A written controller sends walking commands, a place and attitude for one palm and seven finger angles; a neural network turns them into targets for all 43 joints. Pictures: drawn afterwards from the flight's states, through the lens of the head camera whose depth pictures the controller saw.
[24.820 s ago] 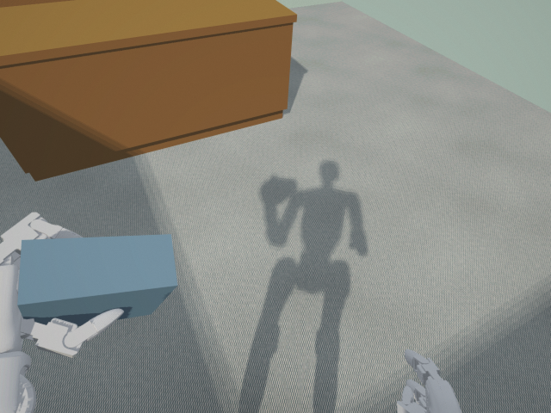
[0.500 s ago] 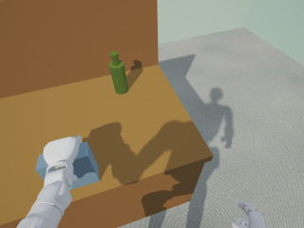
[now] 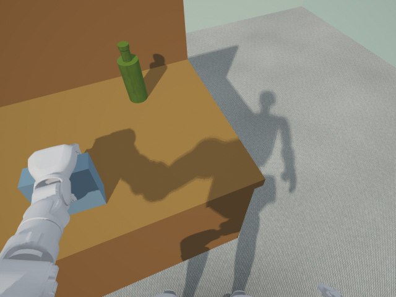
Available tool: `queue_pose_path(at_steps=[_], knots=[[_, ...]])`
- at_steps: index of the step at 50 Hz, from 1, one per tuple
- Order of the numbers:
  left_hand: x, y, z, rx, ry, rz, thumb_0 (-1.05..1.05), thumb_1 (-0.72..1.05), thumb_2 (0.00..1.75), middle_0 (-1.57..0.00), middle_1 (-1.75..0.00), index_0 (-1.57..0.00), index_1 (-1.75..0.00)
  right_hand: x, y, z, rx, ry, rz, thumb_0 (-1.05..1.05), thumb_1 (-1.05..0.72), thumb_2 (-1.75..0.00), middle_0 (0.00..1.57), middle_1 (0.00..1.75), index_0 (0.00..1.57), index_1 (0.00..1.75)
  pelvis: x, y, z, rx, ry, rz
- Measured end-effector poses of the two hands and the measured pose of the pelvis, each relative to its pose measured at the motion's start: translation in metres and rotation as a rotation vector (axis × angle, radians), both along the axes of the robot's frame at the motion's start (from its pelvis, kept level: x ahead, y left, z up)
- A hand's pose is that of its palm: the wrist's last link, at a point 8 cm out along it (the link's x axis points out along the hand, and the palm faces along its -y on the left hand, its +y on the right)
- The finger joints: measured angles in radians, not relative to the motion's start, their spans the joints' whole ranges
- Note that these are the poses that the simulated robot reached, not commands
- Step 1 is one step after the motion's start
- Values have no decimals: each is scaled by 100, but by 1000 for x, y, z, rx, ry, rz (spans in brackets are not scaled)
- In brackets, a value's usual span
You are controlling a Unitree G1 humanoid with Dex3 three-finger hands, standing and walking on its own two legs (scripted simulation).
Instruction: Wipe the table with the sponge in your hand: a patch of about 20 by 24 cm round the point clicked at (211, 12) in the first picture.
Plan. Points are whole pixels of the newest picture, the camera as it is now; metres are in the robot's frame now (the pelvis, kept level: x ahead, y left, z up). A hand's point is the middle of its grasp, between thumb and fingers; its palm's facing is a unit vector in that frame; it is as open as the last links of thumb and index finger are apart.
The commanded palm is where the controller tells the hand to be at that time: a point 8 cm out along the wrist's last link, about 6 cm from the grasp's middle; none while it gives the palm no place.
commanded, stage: wipe forward along the first lane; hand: left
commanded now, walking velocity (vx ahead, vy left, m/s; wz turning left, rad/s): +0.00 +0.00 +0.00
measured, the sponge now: (71, 193) +0.35 +0.33 -0.05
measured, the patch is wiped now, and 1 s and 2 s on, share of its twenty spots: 0.10 0.35 0.40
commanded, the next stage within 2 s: slide across to the middle lane in 0.96 s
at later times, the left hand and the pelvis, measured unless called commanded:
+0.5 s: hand (61, 157) +0.41 +0.35 +0.01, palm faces -0.17 +0.02 -0.99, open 10.1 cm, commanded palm +0.41 +0.35 +0.03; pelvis +0.00 +0.01 -0.02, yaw -1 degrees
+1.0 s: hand (58, 144) +0.45 +0.38 +0.00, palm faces -0.15 +0.02 -0.99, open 10.1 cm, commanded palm +0.46 +0.36 +0.03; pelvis +0.01 +0.03 -0.02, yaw -1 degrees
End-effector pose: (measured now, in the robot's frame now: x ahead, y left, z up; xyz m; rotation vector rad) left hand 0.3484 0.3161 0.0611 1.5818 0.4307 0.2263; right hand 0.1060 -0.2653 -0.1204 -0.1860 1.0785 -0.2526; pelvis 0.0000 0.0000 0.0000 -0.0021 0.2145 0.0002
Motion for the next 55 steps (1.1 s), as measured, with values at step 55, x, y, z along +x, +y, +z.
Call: queue_pose_path(at_steps=[55], knots=[[102,55,-2,8,36,23,2,-60,113,-79,-128,-81,-129,-58,29,-9,-34,194,-47,1,-91,-90,20,30,20,30,6,36,-21,-45,163,-9]])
